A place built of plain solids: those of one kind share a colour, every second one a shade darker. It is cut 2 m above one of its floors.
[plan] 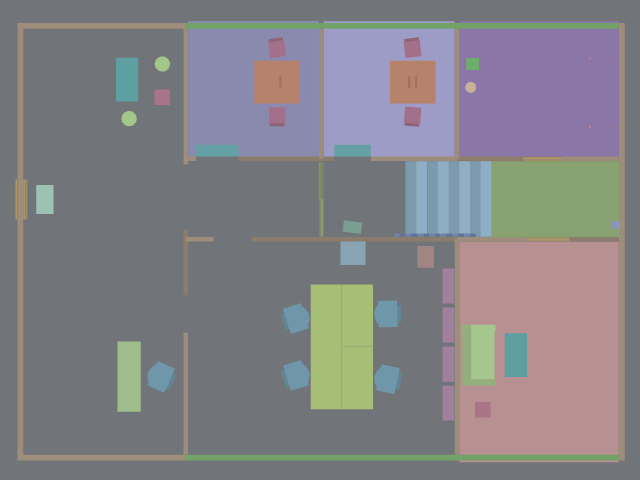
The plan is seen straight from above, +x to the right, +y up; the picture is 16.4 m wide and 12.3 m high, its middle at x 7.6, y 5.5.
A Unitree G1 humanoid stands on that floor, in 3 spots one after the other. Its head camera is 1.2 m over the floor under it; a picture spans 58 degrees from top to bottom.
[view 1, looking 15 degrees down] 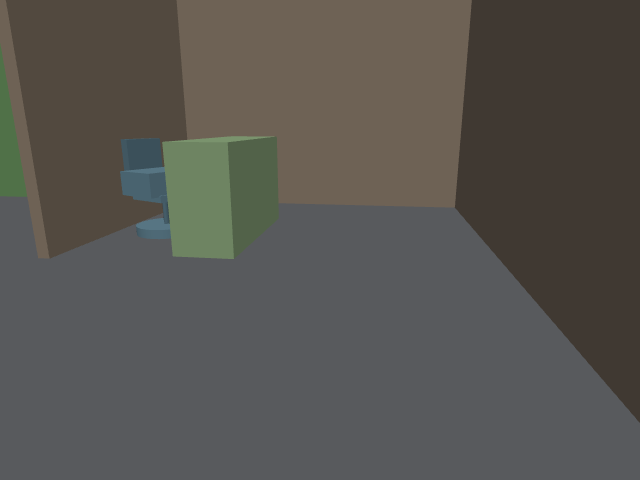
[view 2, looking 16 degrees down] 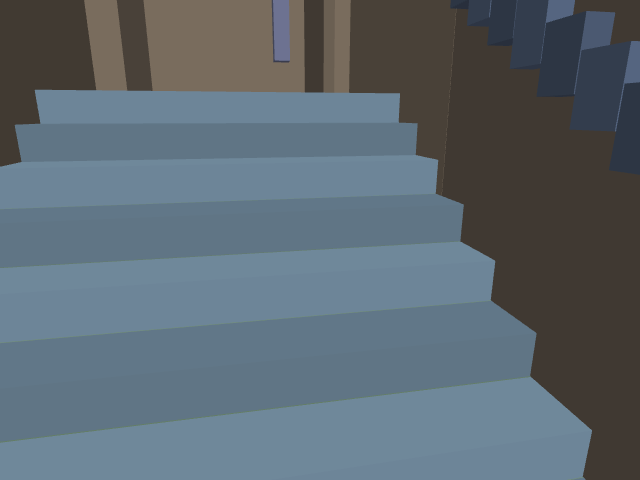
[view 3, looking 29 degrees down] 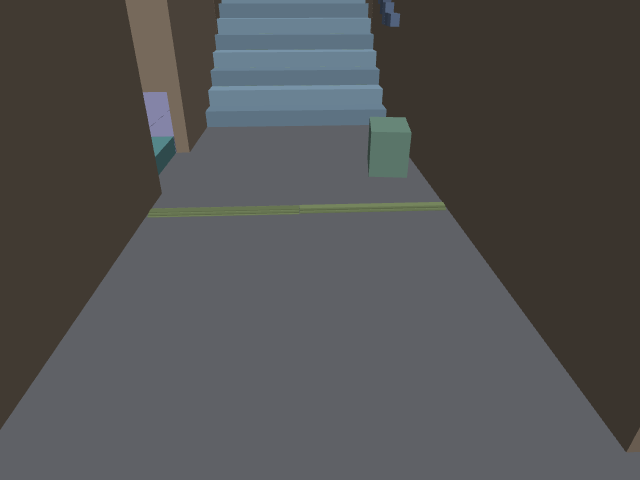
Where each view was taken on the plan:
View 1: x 1.10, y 6.55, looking -82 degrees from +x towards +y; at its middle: ground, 4.64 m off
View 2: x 9.19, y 6.55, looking -11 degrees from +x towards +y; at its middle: split_steps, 1.80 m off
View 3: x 5.06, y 6.55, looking -3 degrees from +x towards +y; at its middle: ground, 2.48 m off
